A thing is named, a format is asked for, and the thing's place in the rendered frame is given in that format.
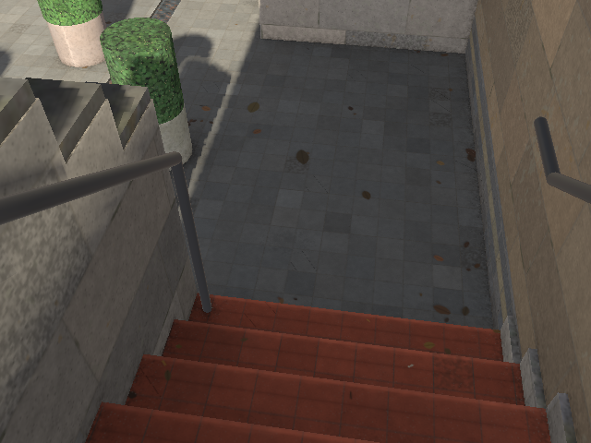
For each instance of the stairs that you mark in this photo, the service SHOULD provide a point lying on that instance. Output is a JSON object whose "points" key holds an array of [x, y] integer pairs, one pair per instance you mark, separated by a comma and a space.
{"points": [[253, 371]]}

